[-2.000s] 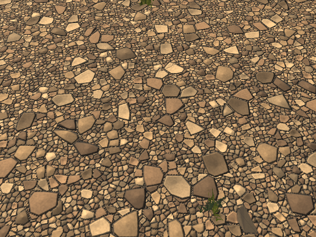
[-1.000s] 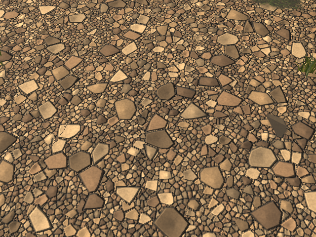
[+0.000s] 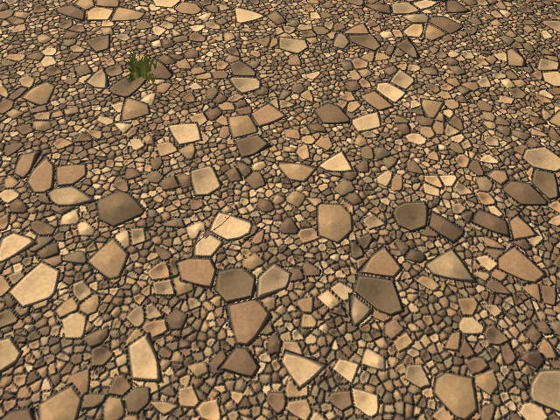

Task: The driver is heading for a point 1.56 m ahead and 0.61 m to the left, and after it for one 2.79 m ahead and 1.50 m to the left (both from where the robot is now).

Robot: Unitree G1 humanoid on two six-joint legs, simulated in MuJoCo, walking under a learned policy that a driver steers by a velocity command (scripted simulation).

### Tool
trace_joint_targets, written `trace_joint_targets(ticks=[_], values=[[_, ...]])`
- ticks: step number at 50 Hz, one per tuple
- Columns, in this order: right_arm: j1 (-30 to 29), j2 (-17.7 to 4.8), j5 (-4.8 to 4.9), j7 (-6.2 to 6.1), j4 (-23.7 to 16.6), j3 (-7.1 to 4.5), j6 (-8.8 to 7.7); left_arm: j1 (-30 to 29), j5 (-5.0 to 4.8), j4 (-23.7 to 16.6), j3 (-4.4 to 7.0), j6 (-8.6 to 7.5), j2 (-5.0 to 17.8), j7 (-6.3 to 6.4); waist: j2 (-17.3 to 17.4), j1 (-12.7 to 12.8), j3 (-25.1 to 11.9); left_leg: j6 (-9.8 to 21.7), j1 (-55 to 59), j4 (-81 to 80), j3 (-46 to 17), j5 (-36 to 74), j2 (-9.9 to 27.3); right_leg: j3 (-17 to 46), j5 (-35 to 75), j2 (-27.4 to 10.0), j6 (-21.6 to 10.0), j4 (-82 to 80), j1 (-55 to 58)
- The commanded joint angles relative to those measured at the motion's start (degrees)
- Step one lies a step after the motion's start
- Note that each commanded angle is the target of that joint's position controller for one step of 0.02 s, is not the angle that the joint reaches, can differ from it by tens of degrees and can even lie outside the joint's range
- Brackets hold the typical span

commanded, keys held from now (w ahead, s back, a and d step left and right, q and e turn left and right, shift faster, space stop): q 0.88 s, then no key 0.02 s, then e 0.10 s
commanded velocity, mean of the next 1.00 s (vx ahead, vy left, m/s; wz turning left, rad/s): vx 0.00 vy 0.00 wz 0.56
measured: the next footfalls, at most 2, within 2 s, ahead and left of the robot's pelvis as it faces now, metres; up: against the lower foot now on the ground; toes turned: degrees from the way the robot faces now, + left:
right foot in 0.32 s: +0.08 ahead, -0.13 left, +0.00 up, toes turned +18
left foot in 0.74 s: -0.02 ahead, +0.13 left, +0.00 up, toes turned +28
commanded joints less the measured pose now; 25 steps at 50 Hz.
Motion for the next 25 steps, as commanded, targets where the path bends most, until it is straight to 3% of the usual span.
trace_joint_targets(ticks=[1, 6, 11, 13, 15, 16, 17, 18, 19, 20, 21, 22, 25], values=[[-3.17, -9.37, 0.19, -1.4, -4.9, -2.68, -0.85, -0.33, -0.38, -3.11, 1.0, -1.04, 4.01, -0.07, 8.55, 1.39, -8.14, 9.37, 9.88, -10.3, -16.14, 21.52, 12.51, 2.64, 4.84, 0.12, 0.92, -0.64, -3.51], [-1.56, -10.67, 0.52, -2.1, -4.55, -3.52, 0.02, -3.62, -0.61, -3.35, 0.19, -1.67, 3.02, -0.73, 9.89, -0.45, -7.37, 9.78, 11.07, -9.91, -20.15, 14.17, 11.7, 3.79, 4.76, 1.44, 1.59, -15.8, -0.2], [-2.83, -11.17, 0.68, -1.4, -4.91, -3.97, 0.73, -3.02, -1.18, -2.98, 0.42, -2.72, 4.14, -1.8, 11.29, -0.62, -6.91, 10.12, 8.57, -9.09, -25.83, 14.85, 10.83, 4.09, 2.43, 3.03, 0.44, -24.71, 6.73], [-3.67, -11.08, 1.07, -1.26, -5.02, -4.05, 1.01, -1.96, -1.33, -2.78, 0.58, -3.27, 4.43, -2.29, 11.52, -0.16, -7.51, 9.53, 9.58, -7.87, -27.95, 17.7, 10.23, 4.11, 3.19, 3.29, -0.41, -29.78, 9.35], [-5.7, -10.65, 1.95, -1.41, -5.23, -3.96, 1.34, 1.33, -1.16, -1.66, 0.93, -3.74, 4.56, -2.63, 10.64, 2.19, -8.08, 7.08, 7.91, -5.41, -27.52, 17.21, 7.82, 2.94, 11.61, 2.91, -1.85, -41.49, 16.45], [-4.97, -9.42, 2.06, -1.55, -5.16, -3.65, 1.35, 3.0, -0.71, -1.18, 1.52, -3.77, 6.3, -2.46, 8.27, 2.26, -8.9, 4.45, 3.71, -2.63, -25.5, 10.42, 5.41, 5.16, 17.66, -1.41, -3.52, -45.08, 23.05], [-1.24, -6.17, 1.15, -1.35, -4.67, -2.8, 1.3, 2.95, 0.11, -1.89, 2.09, -3.33, 9.82, -2.09, -4.02, -0.12, -10.21, 0.88, -3.61, 9.05, -16.98, -8.77, -1.02, 15.86, 24.31, -13.25, -8.31, -46.69, 29.52], [-2.06, -9.08, 1.58, -1.55, -6.19, -3.82, 0.88, 2.05, 1.77, -1.57, 2.41, -3.14, 11.83, -2.24, -14.73, -0.53, -5.7, -2.52, -14.38, 20.18, -7.73, -23.37, -7.34, 27.49, 31.64, -21.29, -18.02, -48.11, 25.99], [-0.43, -13.24, 0.65, -1.62, -4.75, -5.15, 0.62, -0.23, 1.34, -3.04, 1.57, -3.32, 8.64, -2.09, -8.87, -0.67, -5.35, -4.79, -15.15, 30.94, -7.85, -21.17, -2.79, 25.49, 31.17, -22.78, -20.29, -47.66, 24.53], [-0.01, -13.89, 1.01, -1.42, -3.32, -5.69, 0.84, -2.61, 0.74, -3.61, 0.72, -3.2, 5.8, -1.68, -6.14, -1.35, -4.73, -5.77, -14.92, 34.54, -7.19, -17.23, -2.04, 19.58, 29.23, -19.11, -17.97, -46.83, 23.42], [0.82, -12.15, 1.05, -1.51, -2.04, -5.5, 1.43, -3.83, 0.11, -3.99, 0.39, -2.94, 4.89, -1.3, -4.94, -1.58, -4.25, -6.94, -15.49, 36.99, -6.43, -14.12, -1.67, 14.93, 26.36, -15.54, -15.71, -46.22, 23.86], [0.73, -10.72, 1.09, -1.38, -1.97, -5.08, 1.85, -3.94, -0.57, -3.96, 0.12, -2.74, 4.44, -0.95, -5.28, -0.86, -3.41, -7.89, -17.4, 39.28, -5.84, -11.66, -1.32, 12.69, 27.56, -14.68, -15.55, -45.97, 24.76], [-3.02, -7.62, 1.93, -0.84, -3.56, -3.81, 1.84, -0.52, 0.16, -3.29, 0.17, -1.78, 5.48, -0.18, -6.48, 1.77, -3.44, -9.28, -18.36, 34.53, -1.19, -8.76, 0.39, 6.99, 31.12, -13.14, -16.4, -46.48, 27.78]])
